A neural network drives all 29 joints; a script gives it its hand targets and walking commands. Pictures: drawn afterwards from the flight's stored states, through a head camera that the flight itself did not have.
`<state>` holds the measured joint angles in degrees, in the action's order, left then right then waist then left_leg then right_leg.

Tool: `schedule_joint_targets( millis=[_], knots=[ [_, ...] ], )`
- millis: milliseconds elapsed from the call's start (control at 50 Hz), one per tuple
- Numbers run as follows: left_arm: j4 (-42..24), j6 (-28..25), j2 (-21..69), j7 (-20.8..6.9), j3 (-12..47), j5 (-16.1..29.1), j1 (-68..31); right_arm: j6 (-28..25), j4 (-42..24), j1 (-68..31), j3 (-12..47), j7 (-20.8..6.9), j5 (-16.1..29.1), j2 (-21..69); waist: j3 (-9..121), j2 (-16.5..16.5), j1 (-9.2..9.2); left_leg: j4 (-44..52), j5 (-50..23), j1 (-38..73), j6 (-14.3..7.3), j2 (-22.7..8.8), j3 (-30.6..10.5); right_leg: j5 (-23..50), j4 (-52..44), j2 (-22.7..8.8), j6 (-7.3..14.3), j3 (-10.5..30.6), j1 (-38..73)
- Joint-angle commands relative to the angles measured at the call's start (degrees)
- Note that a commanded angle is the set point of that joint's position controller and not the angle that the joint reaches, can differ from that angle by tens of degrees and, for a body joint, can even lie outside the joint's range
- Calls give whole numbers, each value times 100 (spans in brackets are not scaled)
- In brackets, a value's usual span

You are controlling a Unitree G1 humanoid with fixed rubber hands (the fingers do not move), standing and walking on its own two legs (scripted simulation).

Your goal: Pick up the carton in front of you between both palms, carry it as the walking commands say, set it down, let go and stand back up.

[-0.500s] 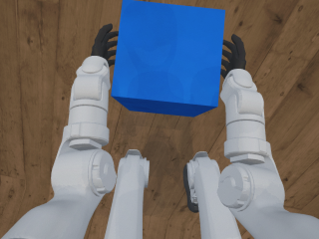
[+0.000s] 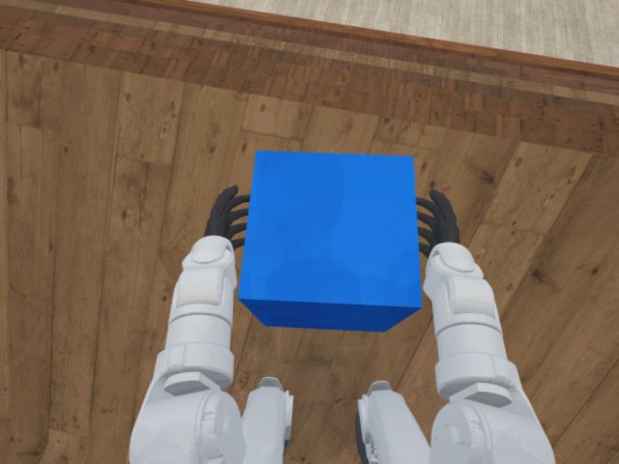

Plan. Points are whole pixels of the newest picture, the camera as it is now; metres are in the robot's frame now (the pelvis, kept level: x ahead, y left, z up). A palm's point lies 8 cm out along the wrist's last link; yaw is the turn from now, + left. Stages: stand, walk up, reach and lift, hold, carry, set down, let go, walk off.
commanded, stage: reach and lift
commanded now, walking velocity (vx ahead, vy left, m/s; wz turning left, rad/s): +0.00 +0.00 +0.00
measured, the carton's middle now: (328, 253) +0.42 +0.01 -0.10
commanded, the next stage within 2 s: hold in 1.60 s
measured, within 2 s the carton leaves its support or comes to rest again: neither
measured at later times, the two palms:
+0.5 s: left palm (189, 233) +0.35 +0.15 +0.12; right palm (508, 226) +0.36 -0.15 +0.12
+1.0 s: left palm (174, 233) +0.34 +0.15 +0.15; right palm (527, 225) +0.34 -0.15 +0.15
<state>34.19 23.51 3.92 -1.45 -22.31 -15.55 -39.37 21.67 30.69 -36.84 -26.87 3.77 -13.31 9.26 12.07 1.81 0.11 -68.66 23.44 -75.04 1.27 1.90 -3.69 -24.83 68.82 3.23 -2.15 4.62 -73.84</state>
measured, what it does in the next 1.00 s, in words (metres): rises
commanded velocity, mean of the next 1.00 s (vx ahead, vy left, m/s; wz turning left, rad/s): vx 0.00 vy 0.00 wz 0.00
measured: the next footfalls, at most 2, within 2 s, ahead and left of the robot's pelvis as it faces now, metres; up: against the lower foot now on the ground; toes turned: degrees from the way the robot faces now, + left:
none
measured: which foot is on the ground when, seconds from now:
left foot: down 0.00-1.00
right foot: down 0.00-1.00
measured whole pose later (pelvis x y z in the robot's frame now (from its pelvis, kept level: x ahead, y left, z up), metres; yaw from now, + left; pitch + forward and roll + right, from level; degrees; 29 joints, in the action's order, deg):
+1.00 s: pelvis +0.04 +0.00 +0.12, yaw +1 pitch -4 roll +0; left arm 21.2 35.8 9.8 -1.4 -17.4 -18.4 -19.2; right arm 34.2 22.6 -20.2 -19.0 -0.5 -18.4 10.2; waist -1.4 0.5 -0.3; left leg -25.4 11.1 -10.3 0.9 0.9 -4.4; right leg -12.6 25.9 1.1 -0.7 4.8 -9.3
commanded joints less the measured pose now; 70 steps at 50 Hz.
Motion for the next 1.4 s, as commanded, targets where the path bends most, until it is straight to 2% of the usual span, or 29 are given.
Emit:
schedule_joint_targets(
  millis=[0, 280, 440, 520, 620, 700, 880, 1380],
  knots=[
    [111, -151, 6150, -1372, 3206, 1002, -3020, 30, 453, -3236, 3640, -1595, 917, 6086, 3819, -231, -65, 1168, -1345, 3339, -114, 612, 250, 1101, -1241, 625, 55, -357, 2254],
    [-427, -15, 6092, -1349, 3547, 943, -1429, 201, 125, -1534, 4011, -1661, 807, 5992, 2320, -179, -66, 2935, -2116, 5298, -144, 486, 60, 2019, -3077, 376, 118, -69, 4547],
    [-1122, 415, 6006, -1268, 3995, 1189, -651, 632, -387, -627, 4350, -1701, 983, 5881, 1502, -153, -49, 3943, -2673, 6516, -103, 404, 2, 2664, -4044, 285, 99, -47, 5874],
    [-1441, 729, 5947, -1216, 4040, 1236, -339, 930, -640, -331, 4371, -1725, 1007, 5712, 873, -177, -60, 4406, -2539, 6868, -103, 381, -24, 2568, -4483, 245, 134, -19, 6333],
    [-1254, 981, 5836, -1252, 3611, 1038, -251, 1155, -548, -364, 3965, -1791, 819, 5501, -43, -145, -43, 4713, -1750, 6905, -141, 357, -5, 1761, -4807, 191, 200, -39, 6295],
    [-1157, 954, 5896, -1340, 3421, 978, -761, 1145, -467, -864, 3752, -1859, 743, 5577, -194, -103, -43, 4688, -1289, 6845, -187, 334, 37, 1273, -4813, 165, 231, -69, 6239],
    [-1251, 965, 6010, -1356, 3584, 1032, -1171, 1146, -530, -1264, 3901, -1889, 790, 5644, 236, -159, -38, 4662, -1397, 7079, -146, 329, 57, 1407, -4764, 189, 224, -113, 6478],
    [-2060, 1289, 5827, -1208, 3895, 1255, -230, 1451, -1371, -367, 4209, -1795, 993, 5351, 220, -176, -38, 4946, -2669, 7697, -55, 379, -23, 2574, -5024, 260, 153, -71, 7051]
  ],
)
